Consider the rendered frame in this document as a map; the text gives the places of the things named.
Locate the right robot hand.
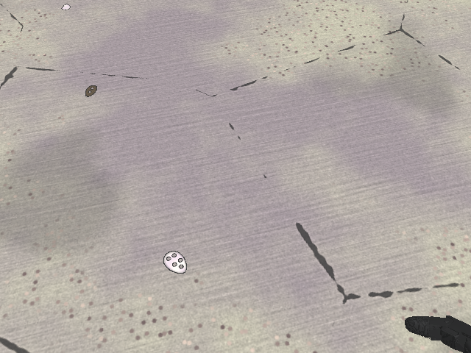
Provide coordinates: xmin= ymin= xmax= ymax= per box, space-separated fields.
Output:
xmin=405 ymin=315 xmax=471 ymax=353

